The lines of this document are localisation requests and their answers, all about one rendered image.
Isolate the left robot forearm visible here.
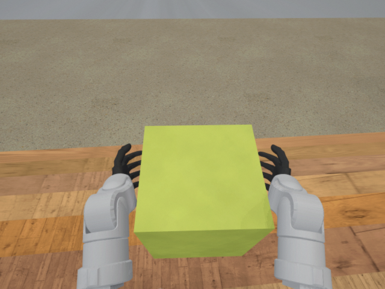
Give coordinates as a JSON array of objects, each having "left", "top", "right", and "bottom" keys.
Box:
[{"left": 76, "top": 173, "right": 137, "bottom": 289}]

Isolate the left robot hand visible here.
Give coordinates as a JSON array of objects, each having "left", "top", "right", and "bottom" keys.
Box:
[{"left": 112, "top": 143, "right": 142, "bottom": 189}]

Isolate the right robot hand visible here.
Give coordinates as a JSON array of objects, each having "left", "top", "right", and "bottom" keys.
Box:
[{"left": 258, "top": 144, "right": 291, "bottom": 191}]

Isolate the carton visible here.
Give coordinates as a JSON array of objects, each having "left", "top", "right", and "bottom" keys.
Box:
[{"left": 134, "top": 125, "right": 275, "bottom": 259}]

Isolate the right robot forearm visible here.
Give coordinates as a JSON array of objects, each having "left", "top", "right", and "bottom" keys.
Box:
[{"left": 268, "top": 174, "right": 333, "bottom": 289}]

